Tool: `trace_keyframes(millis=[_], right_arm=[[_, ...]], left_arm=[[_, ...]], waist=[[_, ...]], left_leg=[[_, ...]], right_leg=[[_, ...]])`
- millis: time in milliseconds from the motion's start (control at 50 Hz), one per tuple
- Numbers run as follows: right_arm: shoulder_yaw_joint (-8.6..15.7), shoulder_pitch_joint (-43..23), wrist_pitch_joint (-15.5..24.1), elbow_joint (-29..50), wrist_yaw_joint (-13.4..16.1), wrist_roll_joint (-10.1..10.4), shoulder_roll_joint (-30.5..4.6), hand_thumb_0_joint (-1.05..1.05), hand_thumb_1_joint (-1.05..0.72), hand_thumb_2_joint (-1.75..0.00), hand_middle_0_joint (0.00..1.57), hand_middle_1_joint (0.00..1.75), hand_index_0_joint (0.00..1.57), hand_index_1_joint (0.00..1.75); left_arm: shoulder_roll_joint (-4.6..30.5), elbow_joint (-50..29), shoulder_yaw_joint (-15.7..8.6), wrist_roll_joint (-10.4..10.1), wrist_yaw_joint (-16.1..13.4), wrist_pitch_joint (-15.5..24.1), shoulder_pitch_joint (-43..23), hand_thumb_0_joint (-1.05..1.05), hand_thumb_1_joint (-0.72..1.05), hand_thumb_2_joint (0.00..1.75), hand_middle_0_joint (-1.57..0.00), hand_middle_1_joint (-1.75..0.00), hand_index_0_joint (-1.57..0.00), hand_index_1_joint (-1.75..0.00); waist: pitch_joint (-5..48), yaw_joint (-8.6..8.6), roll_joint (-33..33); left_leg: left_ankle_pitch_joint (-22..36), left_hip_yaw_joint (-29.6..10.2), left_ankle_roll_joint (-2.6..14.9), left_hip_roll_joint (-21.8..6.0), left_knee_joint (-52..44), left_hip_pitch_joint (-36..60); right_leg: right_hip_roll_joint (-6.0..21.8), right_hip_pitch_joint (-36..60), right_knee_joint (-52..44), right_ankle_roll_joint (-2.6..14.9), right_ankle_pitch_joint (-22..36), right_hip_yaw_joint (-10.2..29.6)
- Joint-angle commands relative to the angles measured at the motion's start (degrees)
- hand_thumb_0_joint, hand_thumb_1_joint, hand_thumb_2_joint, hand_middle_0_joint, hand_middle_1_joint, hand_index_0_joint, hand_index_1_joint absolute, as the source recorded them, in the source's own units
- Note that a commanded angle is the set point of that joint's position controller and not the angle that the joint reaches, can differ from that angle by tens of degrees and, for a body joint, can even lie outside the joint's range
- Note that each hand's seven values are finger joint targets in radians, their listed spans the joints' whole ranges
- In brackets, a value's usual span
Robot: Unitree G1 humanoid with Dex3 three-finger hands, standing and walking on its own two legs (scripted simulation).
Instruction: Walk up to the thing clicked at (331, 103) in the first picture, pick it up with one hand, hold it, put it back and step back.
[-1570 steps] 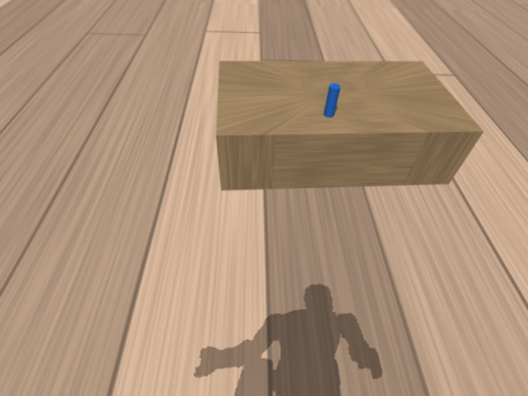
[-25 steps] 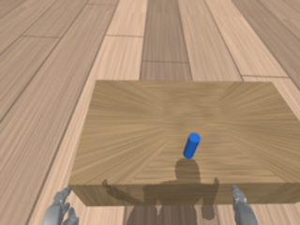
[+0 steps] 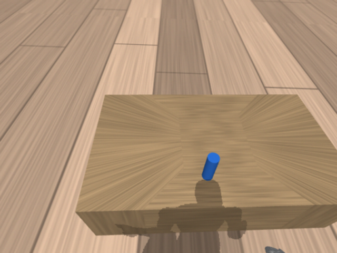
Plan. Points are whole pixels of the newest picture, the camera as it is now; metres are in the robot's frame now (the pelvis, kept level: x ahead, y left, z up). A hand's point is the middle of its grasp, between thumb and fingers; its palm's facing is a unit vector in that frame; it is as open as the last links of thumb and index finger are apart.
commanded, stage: stand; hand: right
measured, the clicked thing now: (210, 167) +0.52 -0.20 -0.31
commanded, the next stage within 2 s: none
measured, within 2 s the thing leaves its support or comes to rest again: neither
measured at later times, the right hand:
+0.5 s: hand out of the picture +0.05 -0.24 -0.12, palm faces +0.00 +0.94 -0.35, open 7.4 cm
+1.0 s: hand out of the picture +0.04 -0.24 -0.13, palm faces -0.02 +0.94 -0.33, open 7.4 cm
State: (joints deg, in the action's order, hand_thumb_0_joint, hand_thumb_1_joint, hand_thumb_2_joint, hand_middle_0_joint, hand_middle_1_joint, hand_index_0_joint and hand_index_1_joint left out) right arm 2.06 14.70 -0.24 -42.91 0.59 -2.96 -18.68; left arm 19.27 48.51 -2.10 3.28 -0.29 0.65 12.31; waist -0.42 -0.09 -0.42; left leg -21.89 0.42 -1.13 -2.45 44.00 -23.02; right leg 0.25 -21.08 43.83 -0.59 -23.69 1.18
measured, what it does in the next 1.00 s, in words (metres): stands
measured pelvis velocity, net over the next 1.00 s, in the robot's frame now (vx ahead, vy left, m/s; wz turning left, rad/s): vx -0.01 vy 0.01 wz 0.00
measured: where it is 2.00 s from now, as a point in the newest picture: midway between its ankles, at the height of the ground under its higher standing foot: outside the picture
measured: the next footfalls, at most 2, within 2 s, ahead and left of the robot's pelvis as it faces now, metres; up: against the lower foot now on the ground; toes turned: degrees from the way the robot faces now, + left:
none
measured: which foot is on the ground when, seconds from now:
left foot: down 0.00-1.00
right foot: down 0.00-1.00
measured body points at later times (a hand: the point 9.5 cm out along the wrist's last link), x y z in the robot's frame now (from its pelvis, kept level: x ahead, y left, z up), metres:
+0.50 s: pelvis -0.01 +0.01 +0.03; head -0.02 +0.02 +0.48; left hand +0.07 +0.29 -0.11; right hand +0.05 -0.28 -0.10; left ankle +0.01 +0.14 -0.71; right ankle -0.01 -0.13 -0.71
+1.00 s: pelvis -0.01 +0.01 +0.03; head -0.01 +0.01 +0.48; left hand +0.03 +0.30 -0.11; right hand +0.04 -0.29 -0.10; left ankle +0.01 +0.14 -0.71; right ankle -0.01 -0.13 -0.71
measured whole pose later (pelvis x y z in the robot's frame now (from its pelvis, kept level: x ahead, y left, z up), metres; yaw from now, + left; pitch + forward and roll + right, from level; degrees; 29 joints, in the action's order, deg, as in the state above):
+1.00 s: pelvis -0.01 +0.01 +0.03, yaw +0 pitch -3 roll +0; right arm 0.5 8.3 0.3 -65.9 0.0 -1.0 -18.5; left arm 19.0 66.2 -0.4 1.4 0.1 0.1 9.6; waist -3.6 0.0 0.3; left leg -9.6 1.1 -0.7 -1.5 21.6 -8.8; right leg 1.2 -6.7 20.8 -1.6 -10.9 1.3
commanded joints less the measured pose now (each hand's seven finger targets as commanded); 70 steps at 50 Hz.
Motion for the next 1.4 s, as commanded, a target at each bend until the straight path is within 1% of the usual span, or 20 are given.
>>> trace_keyframes(millis=[0, 80, 180, 240, 280, 340, 400, 480, 600, 640, 720, 780, 820, 860, 1080, 1140, 1180, 1320, 1340, 1380], right_arm=[[2.56, -3.41, 3.01, 0.92, 0.96, 0.37, -9.08, 0.00, -0.90, -0.90, 0.20, 0.30, 0.20, 0.30], [2.22, -2.63, 3.29, -4.38, 1.32, 0.79, -9.95, 0.00, -0.90, -0.90, 0.20, 0.30, 0.20, 0.30], [1.52, -3.29, 2.95, -9.53, 1.75, 1.19, -10.11, 0.00, -0.90, -0.90, 0.20, 0.30, 0.20, 0.30], [1.31, -3.97, 2.75, -11.88, 1.82, 1.40, -10.32, 0.00, -0.90, -0.90, 0.20, 0.30, 0.20, 0.30], [0.99, -4.99, 2.53, -13.22, 1.74, 1.51, -10.24, 0.00, -0.90, -0.90, 0.20, 0.30, 0.20, 0.30], [0.84, -5.99, 2.43, -14.86, 1.65, 1.50, -10.31, 0.00, -0.90, -0.90, 0.20, 0.30, 0.20, 0.30], [0.75, -6.84, 2.40, -16.19, 1.45, 1.63, -10.61, 0.00, -0.90, -0.90, 0.20, 0.30, 0.20, 0.30], [0.86, -7.74, 2.07, -17.41, 1.19, 1.50, -11.18, 0.00, -0.90, -0.90, 0.20, 0.30, 0.20, 0.30], [0.74, -8.34, 1.95, -18.44, 0.68, 1.70, -11.23, 0.00, -0.90, -0.90, 0.20, 0.30, 0.20, 0.30], [0.76, -8.70, 1.98, -18.56, 0.69, 1.70, -11.34, 0.00, -0.90, -0.90, 0.20, 0.30, 0.20, 0.30], [0.63, -8.52, 1.89, -19.14, 0.62, 1.76, -11.07, 0.00, -0.90, -0.90, 0.20, 0.30, 0.20, 0.30], [0.55, -7.95, 1.78, -19.67, 0.52, 1.82, -11.43, 0.00, -0.90, -0.90, 0.20, 0.30, 0.20, 0.30], [0.46, -8.44, 1.80, -19.62, 0.48, 1.97, -11.50, 0.00, -0.90, -0.90, 0.20, 0.30, 0.20, 0.30], [0.48, -8.53, 1.68, -19.72, 0.51, 1.84, -11.83, 0.00, -0.90, -0.90, 0.20, 0.30, 0.20, 0.30], [0.10, -8.70, 1.91, -20.25, 0.39, 2.15, -11.74, 0.00, -0.90, -0.90, 0.20, 0.30, 0.20, 0.30], [0.10, -8.82, 1.93, -20.29, 0.44, 2.16, -11.91, 0.00, -0.90, -0.90, 0.20, 0.30, 0.20, 0.30], [0.20, -9.03, 1.92, -20.22, 0.42, 2.13, -12.35, 0.00, -0.90, -0.90, 0.20, 0.30, 0.20, 0.30], [0.23, -9.41, 2.16, -20.34, 0.38, 2.22, -12.55, 0.00, -0.90, -0.90, 0.20, 0.30, 0.20, 0.30], [0.34, -10.02, 2.16, -20.06, 0.41, 2.27, -12.88, 0.00, -0.90, -0.90, 0.20, 0.30, 0.20, 0.30], [0.31, -10.16, 2.15, -20.20, 0.49, 2.28, -12.84, 0.00, -0.90, -0.90, 0.20, 0.30, 0.20, 0.30]], left_arm=[[9.35, -2.86, -2.70, -0.80, -0.60, 2.01, -4.01, 0.00, 0.90, 0.90, -0.20, -0.30, -0.20, -0.30], [9.44, 0.60, -2.51, -1.57, -0.87, 1.48, -3.01, 0.00, 0.90, 0.90, -0.20, -0.30, -0.20, -0.30], [9.81, 4.63, -2.04, -1.95, -1.23, 0.70, -2.31, 0.00, 0.90, 0.90, -0.20, -0.30, -0.20, -0.30], [10.12, 6.33, -1.81, -1.98, -1.32, 0.45, -3.29, 0.00, 0.90, 0.90, -0.20, -0.30, -0.20, -0.30], [9.84, 7.41, -1.48, -2.12, -1.25, 0.29, -3.74, 0.00, 0.90, 0.90, -0.20, -0.30, -0.20, -0.30], [9.71, 8.95, -1.32, -2.10, -1.08, 0.34, -4.16, 0.00, 0.90, 0.90, -0.20, -0.30, -0.20, -0.30], [9.90, 10.37, -1.16, -2.09, -0.83, 0.23, -4.63, 0.00, 0.90, 0.90, -0.20, -0.30, -0.20, -0.30], [9.94, 11.58, -1.11, -2.00, -0.52, 0.14, -5.35, 0.00, 0.90, 0.90, -0.20, -0.30, -0.20, -0.30], [9.74, 12.85, -0.70, -1.90, -0.16, 0.38, -5.58, 0.00, 0.90, 0.90, -0.20, -0.30, -0.20, -0.30], [9.98, 13.13, -0.69, -1.96, -0.22, 0.51, -5.77, 0.00, 0.90, 0.90, -0.20, -0.30, -0.20, -0.30], [10.77, 13.80, -0.70, -2.00, -0.35, 0.51, -5.92, 0.00, 0.90, 0.90, -0.20, -0.30, -0.20, -0.30], [10.95, 14.04, -0.59, -2.19, -0.32, 0.58, -5.78, 0.00, 0.90, 0.90, -0.20, -0.30, -0.20, -0.30], [10.70, 14.38, -0.36, -2.11, -0.34, 0.58, -5.43, 0.00, 0.90, 0.90, -0.20, -0.30, -0.20, -0.30], [10.96, 14.35, -0.45, -2.17, -0.41, 0.47, -5.45, 0.00, 0.90, 0.90, -0.20, -0.30, -0.20, -0.30], [11.15, 14.48, -0.05, -2.43, -0.51, 0.85, -5.45, 0.00, 0.90, 0.90, -0.20, -0.30, -0.20, -0.30], [11.63, 14.39, -0.17, -2.44, -0.48, 0.77, -5.80, 0.00, 0.90, 0.90, -0.20, -0.30, -0.20, -0.30], [11.40, 14.38, -0.16, -2.38, -0.45, 0.67, -6.00, 0.00, 0.90, 0.90, -0.20, -0.30, -0.20, -0.30], [11.49, 14.19, -0.17, -2.51, -0.44, 0.81, -6.71, 0.00, 0.90, 0.90, -0.20, -0.30, -0.20, -0.30], [11.33, 13.87, -0.18, -2.47, -0.49, 0.90, -6.84, 0.00, 0.90, 0.90, -0.20, -0.30, -0.20, -0.30], [11.12, 13.96, -0.15, -2.60, -0.49, 0.91, -6.74, 0.00, 0.90, 0.90, -0.20, -0.30, -0.20, -0.30]], waist=[[3.47, 0.57, 3.03], [4.53, 0.54, 1.05], [3.95, 0.28, 1.21], [2.72, 0.54, 0.98], [0.32, 0.22, 0.26], [-0.43, 0.07, -0.56], [-2.47, 0.14, -1.28], [-3.45, 0.06, -2.05], [-3.11, 0.10, -0.40], [-1.99, 0.18, -0.22], [-2.10, 0.36, 1.23], [-2.09, 0.53, 1.03], [-2.85, 0.52, 1.28], [-2.54, 0.33, 0.29], [-0.45, 0.40, 0.60], [-0.08, 0.39, 0.86], [-0.58, 0.51, 0.03], [0.55, 0.45, 0.62], [1.80, 0.22, 0.51], [1.39, 0.04, 0.43]], left_leg=[[10.93, -4.34, 3.91, -2.08, -9.48, 7.28], [20.62, -4.22, 3.53, -3.12, -11.72, 11.76], [23.49, -3.92, 2.96, -3.73, -15.51, 13.56], [22.86, -3.74, 2.51, -3.93, -17.86, 14.61], [20.70, -4.19, 2.29, -4.05, -20.09, 13.46], [19.25, -4.10, 2.25, -4.35, -21.61, 14.47], [14.30, -4.60, 1.99, -4.26, -24.37, 14.22], [6.14, -5.31, 2.18, -4.32, -27.19, 12.27], [3.98, -5.41, 2.16, -4.10, -27.84, 12.53], [5.64, -5.45, 2.32, -4.39, -27.68, 13.55], [7.40, -5.17, 2.15, -4.32, -27.51, 14.69], [5.92, -5.19, 2.31, -4.26, -27.82, 14.22], [7.46, -5.12, 2.18, -4.12, -27.71, 14.67], [5.65, -5.36, 2.35, -4.47, -28.03, 13.84], [14.94, -4.58, 2.32, -4.71, -26.98, 16.41], [15.29, -4.43, 2.19, -4.66, -27.42, 16.56], [13.30, -4.39, 2.12, -4.61, -27.75, 16.06], [19.50, -4.32, 1.93, -5.03, -27.33, 17.62], [22.50, -4.16, 2.16, -5.34, -26.58, 18.62], [22.42, -3.93, 2.14, -5.26, -26.41, 18.60]], right_leg=[[4.27, 1.89, -13.90, 3.94, 11.81, 6.78], [4.30, 6.23, -14.51, 3.57, 21.06, 5.51], [4.70, 10.74, -17.69, 3.15, 24.23, 5.06], [4.97, 11.87, -19.80, 2.83, 23.51, 5.09], [4.67, 11.90, -21.65, 2.52, 20.06, 4.56], [4.85, 12.50, -23.36, 2.22, 18.35, 4.58], [4.60, 11.70, -25.23, 1.97, 13.63, 4.58], [4.44, 12.34, -26.17, 1.81, 10.64, 4.22], [4.60, 11.48, -27.67, 1.42, 7.95, 4.37], [5.00, 11.96, -27.53, 1.45, 10.02, 4.59], [5.32, 11.21, -27.80, 1.49, 9.85, 4.72], [5.37, 11.42, -28.15, 1.42, 9.44, 4.81], [5.33, 10.40, -28.10, 1.30, 9.62, 4.64], [5.41, 11.16, -27.77, 1.45, 10.02, 4.60], [6.32, 13.32, -27.45, 1.40, 16.86, 4.60], [6.23, 13.51, -27.53, 1.33, 17.20, 4.37], [6.11, 13.14, -27.83, 1.23, 16.30, 4.26], [6.53, 14.55, -27.38, 1.10, 20.05, 4.17], [6.74, 15.21, -27.12, 1.04, 22.60, 4.00], [6.66, 14.96, -27.55, 0.89, 22.71, 3.99]])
